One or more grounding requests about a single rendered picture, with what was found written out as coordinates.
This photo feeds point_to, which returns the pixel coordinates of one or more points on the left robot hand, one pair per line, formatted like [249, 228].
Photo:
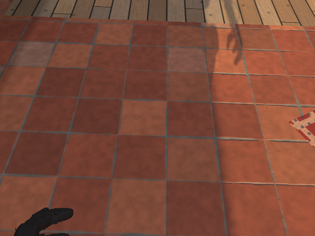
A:
[42, 220]

